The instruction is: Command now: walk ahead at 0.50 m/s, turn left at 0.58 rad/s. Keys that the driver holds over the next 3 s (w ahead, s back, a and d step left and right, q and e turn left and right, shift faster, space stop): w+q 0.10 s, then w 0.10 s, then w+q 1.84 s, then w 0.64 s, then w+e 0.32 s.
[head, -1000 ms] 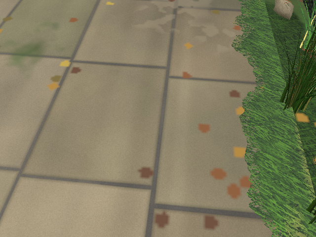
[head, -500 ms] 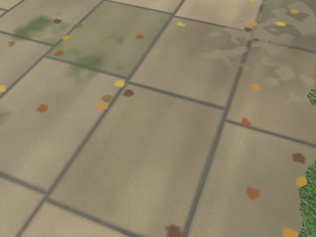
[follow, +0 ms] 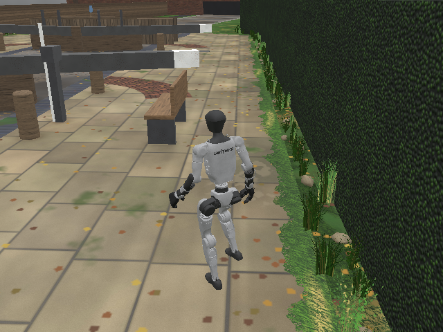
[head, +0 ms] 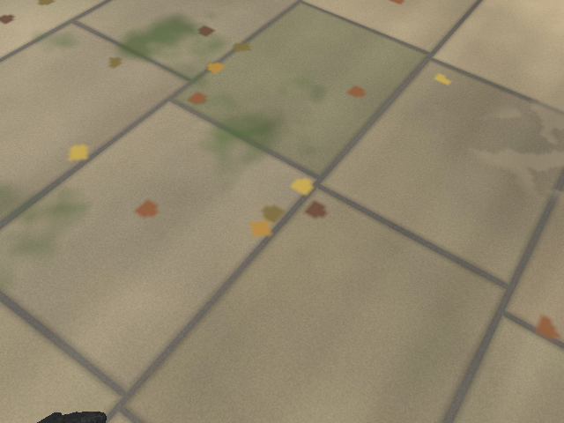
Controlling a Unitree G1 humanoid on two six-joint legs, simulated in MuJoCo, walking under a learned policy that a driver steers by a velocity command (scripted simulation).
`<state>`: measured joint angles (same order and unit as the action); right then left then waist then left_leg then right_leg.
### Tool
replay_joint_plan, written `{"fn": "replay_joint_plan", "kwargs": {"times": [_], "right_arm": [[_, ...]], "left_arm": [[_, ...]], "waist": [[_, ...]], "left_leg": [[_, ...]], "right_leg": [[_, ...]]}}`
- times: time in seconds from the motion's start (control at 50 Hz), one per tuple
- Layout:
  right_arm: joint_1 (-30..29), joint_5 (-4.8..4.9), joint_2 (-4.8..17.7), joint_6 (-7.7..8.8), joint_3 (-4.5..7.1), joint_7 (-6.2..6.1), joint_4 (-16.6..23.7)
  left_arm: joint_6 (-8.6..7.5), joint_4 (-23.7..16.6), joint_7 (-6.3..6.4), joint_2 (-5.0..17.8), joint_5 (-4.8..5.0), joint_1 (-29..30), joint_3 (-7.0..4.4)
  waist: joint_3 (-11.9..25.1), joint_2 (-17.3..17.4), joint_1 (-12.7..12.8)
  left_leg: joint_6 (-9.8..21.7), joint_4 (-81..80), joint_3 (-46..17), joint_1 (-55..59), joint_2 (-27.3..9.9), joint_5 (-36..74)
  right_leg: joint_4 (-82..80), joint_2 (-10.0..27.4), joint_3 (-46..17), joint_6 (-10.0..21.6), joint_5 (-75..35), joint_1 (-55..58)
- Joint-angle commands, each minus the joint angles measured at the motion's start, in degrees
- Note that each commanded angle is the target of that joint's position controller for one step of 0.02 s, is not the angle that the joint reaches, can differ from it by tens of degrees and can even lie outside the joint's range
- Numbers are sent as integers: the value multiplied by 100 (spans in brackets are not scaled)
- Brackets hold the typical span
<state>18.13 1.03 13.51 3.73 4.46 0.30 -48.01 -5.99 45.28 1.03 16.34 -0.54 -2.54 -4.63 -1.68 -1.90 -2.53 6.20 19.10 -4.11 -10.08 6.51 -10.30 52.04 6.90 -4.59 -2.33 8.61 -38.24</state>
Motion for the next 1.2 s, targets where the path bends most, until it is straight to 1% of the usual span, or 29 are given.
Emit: {"fn": "replay_joint_plan", "kwargs": {"times": [0.02,0.1,0.16,0.2,0.22,0.24,0.26,0.28,0.3,0.32,0.34,0.36,0.4,0.48,0.6,0.68,0.74,0.78,0.8,0.82,0.84,0.86,0.88,0.9,0.92,0.96,1.02,1.1,1.2], "right_arm": [[54,26,981,50,222,-111,381],[344,47,990,11,212,-130,305],[502,28,920,-34,186,-179,226],[462,-5,958,-65,199,-198,215],[359,3,933,-74,184,-188,262],[184,-33,805,-62,121,-147,364],[349,-139,600,-32,35,-131,480],[1170,76,302,28,-60,-112,478],[881,168,918,30,43,-127,387],[204,144,1147,5,108,-126,528],[-107,76,1062,-16,108,-131,605],[-203,19,947,-27,123,-116,655],[-14,79,728,-106,124,-81,652],[-348,32,547,-198,84,-78,891],[-1290,28,405,-108,-7,122,1204],[-1853,46,409,-117,-32,257,1532],[-1562,21,671,-157,96,305,1620],[-34,39,1160,-187,385,240,1248],[816,40,1677,-244,564,105,1058],[406,71,2188,-175,583,94,1226],[621,8,1654,-117,420,128,1294],[457,-32,1333,-54,324,138,1232],[77,-5,1174,-15,264,150,1249],[-297,-5,971,-6,194,134,1314],[-510,-63,934,-6,161,110,1406],[-568,-55,1019,20,181,64,1408],[-335,-38,1202,28,228,-47,1291],[3,19,1225,-36,230,-112,1138],[324,58,1182,-116,217,-138,974]], "left_arm": [[-39,-429,-30,229,11,432,-25],[-127,-689,-154,266,82,1028,15],[-227,-742,-267,384,79,1025,15],[-273,-696,-284,505,76,709,-18],[-303,-583,-258,621,45,236,-81],[-327,-437,-227,825,-34,-537,-164],[-307,-350,-192,1204,-80,-1514,-262],[-225,-107,-245,1334,-36,-1926,-313],[-193,-199,-244,777,106,-1786,-180],[-145,-276,-209,513,113,-1390,-99],[-107,-306,-206,445,47,-1064,-48],[-100,-269,-206,357,5,-898,-19],[-136,-201,-205,292,-17,-808,0],[-182,-27,-170,567,19,-947,-94],[-42,98,-81,776,49,-1205,-137],[104,231,-64,960,141,-1515,-184],[221,204,-17,1202,214,-1418,-248],[301,150,38,1223,240,-1263,-234],[257,19,43,909,72,-1370,-107],[62,-367,-40,217,-4,-1730,132],[-184,-442,-149,750,189,-1133,44],[-269,-577,-195,855,351,-726,25],[-287,-560,-163,766,252,-719,49],[-245,-498,-120,822,86,-720,5],[-170,-490,-128,851,39,-840,-25],[-42,-517,-128,743,-13,-930,-22],[40,-688,-99,533,-57,-459,52],[-5,-898,-170,364,5,375,138],[-111,-1067,-276,637,90,626,35]], "waist": [[196,579,6],[75,747,-231],[88,784,-237],[123,963,-57],[351,971,211],[972,849,608],[1859,90,876],[2473,-1818,559],[1841,-1006,699],[993,-390,773],[504,35,625],[247,12,476],[213,-338,281],[107,-204,279],[-79,-114,618],[-301,-120,758],[24,-393,398],[832,-309,-478],[1372,473,-751],[2003,1851,-9],[2325,1101,-475],[1542,851,-451],[994,243,-122],[743,218,91],[580,359,276],[487,349,410],[287,362,297],[172,582,-59],[184,784,-109]], "left_leg": [[724,-580,-999,-87,-1175,1509],[584,-385,-1322,98,-1264,1019],[553,14,-1607,668,-1538,1098],[481,311,-1721,898,-1651,1799],[385,763,-1675,872,-1452,2596],[229,1719,-1491,464,-1146,2814],[-27,3411,-1064,-770,-626,1352],[-340,5038,-709,-2634,-5,-2276],[-354,5665,-902,-3280,-442,-2155],[-376,5701,-697,-3426,-649,-1593],[-402,5522,-532,-3211,-861,-1179],[-403,5228,-516,-3037,-1021,-935],[-401,4898,-389,-2641,-1233,-743],[-525,4309,-311,-3113,-1379,-150],[-504,2509,206,-2969,-1277,1321],[-350,1882,528,-3043,-1147,937],[-32,1729,955,-2244,-692,35],[349,1199,1074,-114,-230,280],[710,1151,-321,1705,-1080,402],[1917,345,-3774,3386,-2486,-475],[1817,-196,-4166,3442,-2566,-848],[1534,-177,-3261,2839,-2373,-501],[1302,-189,-2571,1859,-2107,94],[1156,-260,-2070,1126,-1886,633],[1136,-393,-1862,581,-1758,997],[1182,-567,-1645,38,-1650,1469],[1090,-636,-1220,-348,-1422,1685],[723,-458,-1012,-523,-1101,954],[569,208,-1803,148,-1400,535]], "right_leg": [[-1171,-341,201,-59,-1022,219],[-2143,-592,196,40,-1444,492],[-2473,-604,170,198,-1229,573],[-2560,-657,266,386,-730,937],[-2797,-792,388,542,-703,1665],[-2634,-462,134,817,-940,2984],[-2334,576,-1006,1278,-1032,4849],[-3044,1701,-3546,2023,255,6312],[-3352,1666,-3687,1782,1500,5901],[-3512,1455,-2779,1511,1416,4999],[-3689,1222,-2100,1392,793,4137],[-3843,1017,-1631,1338,339,3598],[-4131,745,-882,1252,-84,3135],[-4385,819,-92,1385,-1014,3152],[-4393,636,1021,1135,-1466,3492],[-4161,903,1268,1052,-1822,4140],[-3212,969,1544,888,-4212,4458],[-1183,704,1798,637,-4816,3865],[663,436,1792,376,-2531,2282],[2738,-861,1046,74,2375,-191],[3077,-673,-95,198,2315,-849],[2849,-431,-40,325,1882,-1099],[2215,-175,-36,339,1433,-792],[1702,-5,-15,285,1231,-380],[1502,68,-26,230,1080,-21],[1088,44,74,64,914,233],[106,-96,180,-149,70,177],[-1554,-480,241,-158,-1264,674],[-2312,-676,48,61,-839,963]]}}
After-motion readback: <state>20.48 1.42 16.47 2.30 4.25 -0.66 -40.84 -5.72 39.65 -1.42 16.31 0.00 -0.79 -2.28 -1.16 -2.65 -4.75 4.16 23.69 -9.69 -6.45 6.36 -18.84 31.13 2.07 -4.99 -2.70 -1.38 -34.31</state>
